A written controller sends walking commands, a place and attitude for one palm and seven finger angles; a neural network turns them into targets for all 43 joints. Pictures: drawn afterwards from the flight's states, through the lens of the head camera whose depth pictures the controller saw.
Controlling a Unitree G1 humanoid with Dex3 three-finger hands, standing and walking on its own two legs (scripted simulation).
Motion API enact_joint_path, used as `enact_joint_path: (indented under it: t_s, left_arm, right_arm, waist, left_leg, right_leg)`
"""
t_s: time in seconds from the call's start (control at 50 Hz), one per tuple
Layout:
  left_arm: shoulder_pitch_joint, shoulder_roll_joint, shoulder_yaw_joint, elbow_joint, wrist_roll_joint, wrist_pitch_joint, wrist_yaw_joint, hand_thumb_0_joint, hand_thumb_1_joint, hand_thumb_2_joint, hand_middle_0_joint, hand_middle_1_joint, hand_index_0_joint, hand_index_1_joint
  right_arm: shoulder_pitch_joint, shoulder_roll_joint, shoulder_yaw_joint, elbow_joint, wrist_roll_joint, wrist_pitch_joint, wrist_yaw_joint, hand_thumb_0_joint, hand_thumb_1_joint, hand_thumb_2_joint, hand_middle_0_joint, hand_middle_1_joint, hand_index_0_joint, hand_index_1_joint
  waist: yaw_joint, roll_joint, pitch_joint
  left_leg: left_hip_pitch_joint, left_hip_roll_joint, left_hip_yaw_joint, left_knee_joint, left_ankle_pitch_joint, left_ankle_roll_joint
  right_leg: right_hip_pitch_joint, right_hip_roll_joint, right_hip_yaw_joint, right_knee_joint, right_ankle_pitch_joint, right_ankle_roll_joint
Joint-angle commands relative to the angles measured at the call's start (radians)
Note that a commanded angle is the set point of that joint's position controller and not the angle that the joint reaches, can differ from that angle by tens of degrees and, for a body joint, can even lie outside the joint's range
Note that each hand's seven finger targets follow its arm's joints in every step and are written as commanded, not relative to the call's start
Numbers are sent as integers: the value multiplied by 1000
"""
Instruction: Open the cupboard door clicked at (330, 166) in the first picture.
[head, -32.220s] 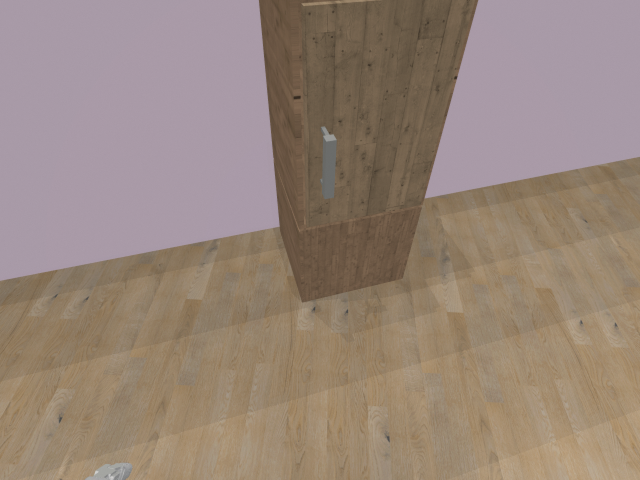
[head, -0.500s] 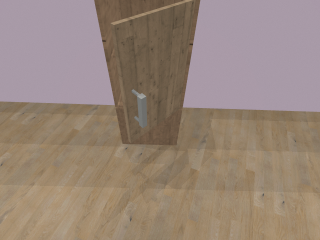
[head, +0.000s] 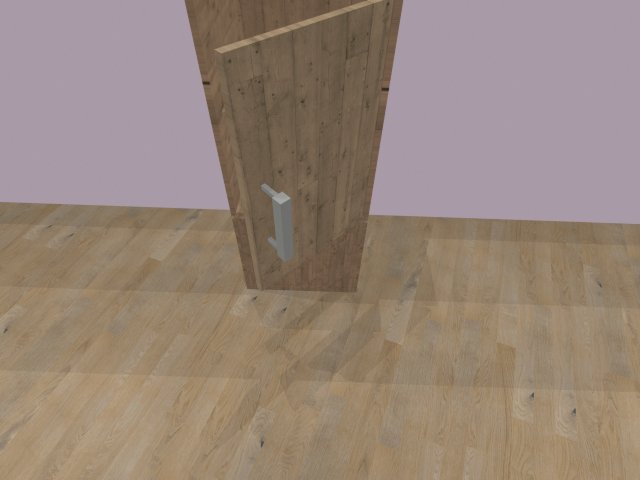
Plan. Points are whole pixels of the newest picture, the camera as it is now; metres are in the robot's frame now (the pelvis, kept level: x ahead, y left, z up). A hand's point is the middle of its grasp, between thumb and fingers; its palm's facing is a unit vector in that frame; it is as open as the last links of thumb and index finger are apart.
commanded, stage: look to check the result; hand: left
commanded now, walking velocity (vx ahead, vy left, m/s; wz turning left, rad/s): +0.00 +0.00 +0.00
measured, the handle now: (276, 223) +0.61 +0.13 -0.11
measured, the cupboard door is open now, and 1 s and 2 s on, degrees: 45 45 45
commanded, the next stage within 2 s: walk to a spot facing it in 0.10 s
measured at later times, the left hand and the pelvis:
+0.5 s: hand out of the picture +0.02 +0.18 -0.18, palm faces -0.03 -0.98 -0.21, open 7.4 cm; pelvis +0.00 -0.01 -0.01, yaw -6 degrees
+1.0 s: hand out of the picture +0.09 +0.13 -0.16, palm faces -0.27 -0.93 -0.27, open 7.4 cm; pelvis -0.01 -0.05 +0.00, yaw -23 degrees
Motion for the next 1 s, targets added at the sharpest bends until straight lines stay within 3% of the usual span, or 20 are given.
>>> enact_joint_path:
  t_s: [0.0, 0.2, 0.24, 0.32, 0.38, 0.44, 0.48, 0.5, 0.52, 0.56, 0.6, 0.62, 0.64, 0.66, 0.68, 0.7, 0.74, 0.78, 0.9, 0.98]
  left_arm:
    - [65, 109, 14, -24, -3, -14, 5, 0, 900, 900, -200, -300, -200, -300]
    - [47, 128, 19, -31, -4, -17, 3, 0, 900, 900, -200, -300, -200, -300]
    - [57, 108, 20, -33, -4, -8, 3, 0, 900, 900, -200, -300, -200, -300]
    - [33, 145, 53, -69, 3, 13, -4, 0, 900, 900, -200, -300, -200, -300]
    - [10, 158, 72, -103, 7, 27, -12, 0, 900, 900, -200, -300, -200, -300]
    - [-8, 153, 81, -139, 10, 35, -22, 0, 900, 900, -200, -300, -200, -300]
    - [-17, 141, 86, -160, 12, 40, -28, 0, 900, 900, -200, -300, -200, -300]
    - [-22, 131, 87, -172, 13, 42, -33, 0, 900, 900, -200, -300, -200, -300]
    - [-33, 123, 89, -183, 14, 46, -37, 0, 900, 900, -200, -300, -200, -300]
    - [-35, 115, 93, -202, 14, 52, -41, 0, 900, 900, -200, -300, -200, -300]
    - [22, 115, 96, -197, 13, 46, -48, 0, 900, 900, -200, -300, -200, -300]
    - [78, 124, 100, -183, 15, 42, -48, 0, 900, 900, -200, -300, -200, -300]
    - [117, 200, 113, -175, 27, 31, -40, 0, 900, 900, -200, -300, -200, -300]
    - [124, 300, 127, -181, 29, 25, -23, 0, 900, 900, -200, -300, -200, -300]
    - [115, 295, 125, -187, 15, 28, -15, 0, 900, 900, -200, -300, -200, -300]
    - [55, 256, 122, -210, 13, 29, -12, 0, 900, 900, -200, -300, -200, -300]
    - [-14, 234, 116, -239, 14, 24, -10, 0, 900, 900, -200, -300, -200, -300]
    - [8, 231, 116, -240, 13, 14, -6, 0, 900, 900, -200, -300, -200, -300]
    - [74, 234, 121, -240, 13, 17, -7, 0, 900, 900, -200, -300, -200, -300]
    - [75, 238, 125, -258, 19, 20, -6, 0, 900, 900, -200, -300, -200, -300]
  right_arm:
    - [61, -99, -19, -13, -4, -6, -4, 0, -900, -900, 200, 300, 200, 300]
    - [46, -118, -21, -17, -5, -7, -4, 0, -900, -900, 200, 300, 200, 300]
    - [58, -94, -21, -14, -6, -1, -8, 0, -900, -900, 200, 300, 200, 300]
    - [65, -123, -47, -39, -5, 14, -16, 0, -900, -900, 200, 300, 200, 300]
    - [49, -141, -65, -70, -6, 22, -20, 0, -900, -900, 200, 300, 200, 300]
    - [36, -168, -80, -102, -9, 22, -22, 0, -900, -900, 200, 300, 200, 300]
    - [36, -197, -91, -121, -11, 20, -24, 0, -900, -900, 200, 300, 200, 300]
    - [27, -211, -96, -131, -13, 15, -24, 0, -900, -900, 200, 300, 200, 300]
    - [24, -218, -99, -142, -16, 11, -23, 0, -900, -900, 200, 300, 200, 300]
    - [-1, -215, -94, -165, -19, 9, -21, 0, -900, -900, 200, 300, 200, 300]
    - [-61, -226, -97, -194, -23, 10, -19, 0, -900, -900, 200, 300, 200, 300]
    - [-90, -231, -99, -205, -18, 16, -17, 0, -900, -900, 200, 300, 200, 300]
    - [-98, -185, -96, -227, -5, 26, -12, 0, -900, -900, 200, 300, 200, 300]
    - [-122, -136, -87, -272, -1, 29, -2, 0, -900, -900, 200, 300, 200, 300]
    - [-123, -168, -94, -261, -3, 38, 1, 0, -900, -900, 200, 300, 200, 300]
    - [-127, -168, -99, -250, -3, 40, 6, 0, -900, -900, 200, 300, 200, 300]
    - [-144, -161, -97, -252, -5, 36, 10, 0, -900, -900, 200, 300, 200, 300]
    - [-141, -139, -93, -251, -3, 35, 11, 0, -900, -900, 200, 300, 200, 300]
    - [-194, -145, -92, -288, 3, 37, 1, 0, -900, -900, 200, 300, 200, 300]
    - [-232, -147, -90, -320, 6, 29, -1, 0, -900, -900, 200, 300, 200, 300]
  waist:
    - [-5, 21, 35]
    - [-4, 13, 32]
    - [-5, 7, 31]
    - [-9, -12, 20]
    - [-11, 10, 24]
    - [-9, 63, 26]
    - [-8, 133, 17]
    - [-1, 175, 3]
    - [0, 202, 1]
    - [9, 194, -1]
    - [53, 128, -25]
    - [84, 59, -27]
    - [98, -204, -22]
    - [98, -409, -3]
    - [90, -271, -8]
    - [57, -184, 10]
    - [34, -111, 24]
    - [33, -47, -41]
    - [58, -121, -81]
    - [61, -118, -86]
  left_leg:
    - [17, 97, -79, -56, 160, 28]
    - [21, 100, -75, -58, 165, 25]
    - [36, 107, -55, -35, 165, 19]
    - [21, 124, -10, 31, 125, 13]
    - [15, 149, -6, 46, 73, 20]
    - [18, 203, -51, 14, 18, 46]
    - [13, 285, -123, -46, -24, 91]
    - [8, 344, -160, -81, 20, 127]
    - [8, 391, -169, -101, 86, 161]
    - [-9, 419, -139, -86, 165, 181]
    - [-64, 378, -38, 26, 229, 129]
    - [-112, 314, 35, 147, 166, 75]
    - [-228, 156, 139, 377, -93, -10]
    - [-400, 28, 134, 627, -425, -53]
    - [-406, 55, 10, 731, -402, -43]
    - [-420, 78, -20, 767, -317, -40]
    - [-431, 84, -32, 775, -232, -52]
    - [-414, 75, -29, 736, -195, -62]
    - [-443, 44, -38, 651, -177, -74]
    - [-417, 31, -47, 573, -205, -74]
  right_leg:
    - [-62, -124, 109, -85, 158, -8]
    - [-42, -127, 111, -95, 182, -10]
    - [-64, -125, 128, -80, 219, -9]
    - [-99, -125, 166, -15, 287, -23]
    - [-159, -110, 187, 29, 253, -29]
    - [-228, -63, 183, 103, 183, -19]
    - [-266, -19, 141, 226, 85, -6]
    - [-271, -1, 97, 328, -46, 4]
    - [-284, -5, 57, 426, -191, 16]
    - [-280, -39, 57, 492, -275, 18]
    - [-165, -55, 44, 341, -185, 19]
    - [-85, -48, 41, 182, -37, 22]
    - [-32, -170, 280, -51, 159, -6]
    - [-13, -374, 598, -127, 391, -100]
    - [-18, -376, 563, -111, 368, -159]
    - [-59, -323, 522, -108, 222, -172]
    - [-64, -268, 485, -73, 262, -166]
    - [9, -239, 438, -36, 390, -150]
    - [120, -194, 456, -15, 531, -113]
    - [114, -194, 506, -1, 548, -152]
